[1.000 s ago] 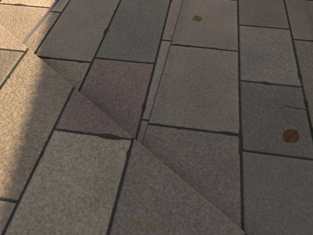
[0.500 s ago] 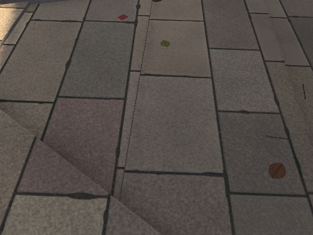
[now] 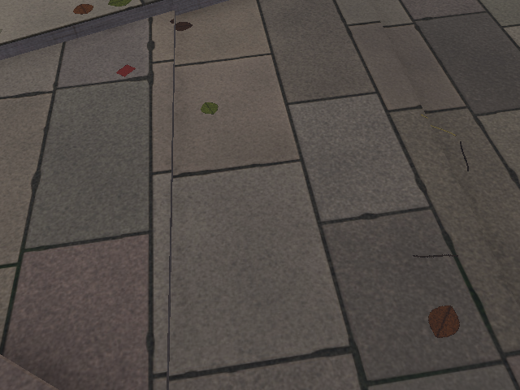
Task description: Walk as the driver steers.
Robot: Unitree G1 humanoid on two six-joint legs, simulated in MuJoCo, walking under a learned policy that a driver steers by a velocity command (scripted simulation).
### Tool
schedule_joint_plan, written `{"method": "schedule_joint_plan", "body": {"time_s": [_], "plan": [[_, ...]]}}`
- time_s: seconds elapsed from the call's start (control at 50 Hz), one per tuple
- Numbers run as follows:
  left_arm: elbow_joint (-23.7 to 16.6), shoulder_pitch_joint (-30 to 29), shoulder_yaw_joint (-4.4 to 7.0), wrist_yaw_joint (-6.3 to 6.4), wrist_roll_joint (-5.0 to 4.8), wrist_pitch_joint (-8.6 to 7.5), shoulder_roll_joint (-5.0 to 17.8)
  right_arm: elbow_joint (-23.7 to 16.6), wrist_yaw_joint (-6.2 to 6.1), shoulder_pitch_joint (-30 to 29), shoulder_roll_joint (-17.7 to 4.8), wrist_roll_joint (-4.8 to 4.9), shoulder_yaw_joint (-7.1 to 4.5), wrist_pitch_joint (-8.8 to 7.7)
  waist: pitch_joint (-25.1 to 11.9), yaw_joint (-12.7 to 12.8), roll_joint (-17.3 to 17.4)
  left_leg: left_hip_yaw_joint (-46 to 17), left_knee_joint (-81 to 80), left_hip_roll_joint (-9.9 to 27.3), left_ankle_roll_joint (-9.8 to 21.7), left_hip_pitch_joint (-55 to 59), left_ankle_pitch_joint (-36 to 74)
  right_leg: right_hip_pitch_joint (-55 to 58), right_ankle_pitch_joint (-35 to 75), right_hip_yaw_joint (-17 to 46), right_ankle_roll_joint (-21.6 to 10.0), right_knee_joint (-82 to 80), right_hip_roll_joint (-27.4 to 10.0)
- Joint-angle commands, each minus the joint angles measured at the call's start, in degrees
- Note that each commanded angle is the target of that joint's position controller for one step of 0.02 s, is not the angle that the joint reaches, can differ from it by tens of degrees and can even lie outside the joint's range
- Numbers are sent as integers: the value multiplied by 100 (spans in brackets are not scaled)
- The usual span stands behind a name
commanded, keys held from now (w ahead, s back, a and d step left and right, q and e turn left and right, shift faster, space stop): w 0.12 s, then no key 0.88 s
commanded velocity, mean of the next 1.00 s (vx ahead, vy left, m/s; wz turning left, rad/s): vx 0.18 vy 0.00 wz -0.08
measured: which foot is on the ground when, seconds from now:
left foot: up 0.00-0.38, down 0.40-1.00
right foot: down 0.00-0.40, up 0.42-0.80, down 0.82-1.00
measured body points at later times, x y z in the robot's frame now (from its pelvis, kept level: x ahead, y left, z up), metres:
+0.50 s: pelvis +0.29 +0.09 -0.13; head +0.34 +0.11 +0.32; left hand +0.25 +0.35 -0.27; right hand +0.42 -0.15 -0.25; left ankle +0.39 +0.17 -0.86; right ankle +0.10 -0.03 -0.65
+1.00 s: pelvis +0.34 +0.09 -0.12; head +0.33 +0.08 +0.33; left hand +0.37 +0.31 -0.27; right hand +0.33 -0.14 -0.27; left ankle +0.39 +0.17 -0.86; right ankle +0.34 -0.02 -0.86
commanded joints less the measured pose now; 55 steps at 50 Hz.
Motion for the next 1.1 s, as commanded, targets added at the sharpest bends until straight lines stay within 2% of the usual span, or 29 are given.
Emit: {"method": "schedule_joint_plan", "body": {"time_s": [0.02,0.12,0.18,0.2,0.24,0.28,0.3,0.34,0.36,0.38,0.4,0.42,0.44,0.46,0.5,0.52,0.54,0.58,0.64,0.68,0.74,0.8,0.82,0.84,0.86,0.88,0.92,0.96,1.1], "plan": [[-193,545,115,49,15,-29,737,-343,78,-208,-315,19,-37,19,-54,81,-598,298,-249,-217,38,-59,596,169,2318,963,-210,-387,-1449],[-216,872,101,128,151,-60,763,-440,139,-639,-562,-18,-88,-64,36,178,-473,197,77,-163,205,-923,520,1327,2628,1175,-522,-52,-1823],[-88,1191,135,292,212,-82,778,-551,117,-924,-601,-53,-106,-208,284,241,-450,-81,-50,-111,240,-1918,230,2381,3540,1296,-585,547,-2056],[-46,1326,138,310,233,-107,787,-630,115,-1125,-584,0,-108,-257,400,360,-486,23,-317,-178,222,-2107,240,2461,3280,1243,-570,637,-1881],[-2,1395,101,366,274,-151,659,-804,125,-1491,-459,-6,-42,-340,569,495,-519,94,-677,-221,223,-1989,396,2234,3357,1232,-478,826,-1770],[-73,932,75,344,226,-196,577,-889,210,-1498,-188,51,75,-414,657,458,-200,307,-2429,-371,244,-186,2128,848,2022,781,-109,804,-1232],[-52,859,22,312,190,-237,474,-747,239,-1185,-79,108,94,-407,484,427,-239,281,-2650,-433,309,1014,2970,166,1442,731,20,957,-1145],[34,872,-5,294,162,-267,494,-441,160,-433,-249,120,36,-337,206,259,-137,186,-2879,-471,369,1877,3328,70,1149,818,65,1885,-972],[91,893,-2,295,149,-265,540,-190,84,209,-383,74,-16,-364,41,39,10,312,-3081,-590,370,2318,3315,91,1253,792,83,2722,-835],[134,789,18,284,101,-225,667,142,18,1125,-485,-17,-67,-444,-242,-445,237,498,-3528,-531,371,3186,3762,-115,1317,588,165,4016,-655],[175,793,16,279,-11,-174,623,460,-6,2099,-754,-152,-146,-517,-653,-847,457,474,-3341,-167,337,4517,4636,-956,61,305,295,5595,-372],[330,1617,29,328,-270,-97,243,588,60,2667,-1069,-188,-166,-560,-1588,-577,1282,-311,-1308,1123,708,6325,8794,-2499,-4541,-155,581,8190,324],[370,2219,18,409,-547,-78,450,491,181,2896,-996,21,-145,-515,-2982,-607,999,-1716,-410,2357,1616,7653,9819,-3562,-4431,502,753,9171,171],[362,1710,8,440,-308,-21,606,291,168,2539,-771,186,-111,-407,-3116,-734,373,-1817,-991,2207,1798,7034,8148,-3687,-3785,531,753,9154,-244],[172,635,-93,263,142,190,436,71,-119,1221,-200,171,104,-314,-1944,-373,-246,-1608,-2145,1595,2010,4706,3920,-3869,-2670,25,824,8439,-712],[92,354,-108,156,363,338,346,109,-232,1212,-205,185,172,-296,-1424,-328,-101,-1528,-2531,1557,1990,3375,3641,-3244,-2347,-46,806,8094,-778],[54,275,-120,99,450,475,314,172,-218,1240,-368,85,174,-304,-1007,-209,-58,-1185,-2890,1311,1955,2182,3438,-2646,-1687,-62,712,7650,-753],[2,177,-151,72,356,568,147,330,-168,1261,-446,68,162,-377,-720,23,-40,-734,-3089,933,1833,1240,3190,-2261,-1011,-25,684,6875,-775],[82,136,-209,64,310,515,-43,415,-133,1219,-138,83,264,-387,-800,158,228,-281,-3054,469,1435,1383,2762,-1860,-425,-136,772,4721,-921],[146,-115,-261,73,242,546,-125,422,-124,1278,-92,90,272,-313,-811,31,536,-223,-3184,256,1147,1324,1425,-1328,-358,-322,766,3715,-866],[128,-552,-239,82,212,601,35,436,-115,1517,-209,91,209,-114,-349,-229,671,-751,-3612,299,1025,981,-1986,-1002,-590,-449,725,2810,-784],[279,-383,-224,116,246,449,62,465,-174,1787,-167,55,219,49,154,-208,342,-1133,-3606,349,838,580,-3189,-328,-833,-439,531,1530,-810],[335,-258,-231,146,235,367,78,518,-174,1970,-148,42,218,50,247,-191,114,-1171,-3548,290,638,489,-3214,-50,-681,-206,467,988,-995],[364,-63,-231,180,269,275,165,496,-152,2045,-78,86,213,24,256,-226,-158,-1012,-3149,130,439,483,-2699,148,-739,425,366,658,-1526],[429,-413,-214,185,207,276,232,526,-106,2206,122,216,235,9,462,-499,-1066,-266,-2978,-460,312,961,-1830,-811,-1382,923,166,434,-1819],[386,-553,-320,153,170,220,-194,650,-94,2013,44,159,205,12,436,-437,-683,-177,-2685,-502,316,1914,-1128,-1538,-1802,935,275,126,-1801],[457,-587,-277,141,119,130,-41,748,-66,2074,189,106,202,24,235,-561,-550,-237,-2525,-409,363,2791,-839,-1951,-1584,624,491,126,-1526],[531,-507,-244,165,61,115,-14,797,-77,2022,135,88,190,33,256,-540,-447,-360,-2640,-274,401,2640,-975,-1738,-1141,405,554,279,-1369],[777,-64,-243,176,118,129,-196,1027,-153,1772,210,124,207,24,150,-394,-188,-359,-2730,-232,407,2523,-935,-1228,-609,290,489,475,-1333]]}}
Velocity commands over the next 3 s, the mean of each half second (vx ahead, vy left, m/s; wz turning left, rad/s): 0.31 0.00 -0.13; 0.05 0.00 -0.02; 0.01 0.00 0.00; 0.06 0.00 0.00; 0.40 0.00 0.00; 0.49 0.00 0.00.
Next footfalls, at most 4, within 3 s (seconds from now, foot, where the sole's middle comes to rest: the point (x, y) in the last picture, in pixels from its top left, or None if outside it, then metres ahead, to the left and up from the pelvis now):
0.40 left None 0.43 0.17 -0.89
0.82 right None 0.38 -0.02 -0.89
2.60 right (298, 288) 0.83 0.00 -0.89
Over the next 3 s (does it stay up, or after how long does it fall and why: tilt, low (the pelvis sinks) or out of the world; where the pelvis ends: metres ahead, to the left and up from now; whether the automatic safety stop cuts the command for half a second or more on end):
stays up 0.88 0.05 -0.11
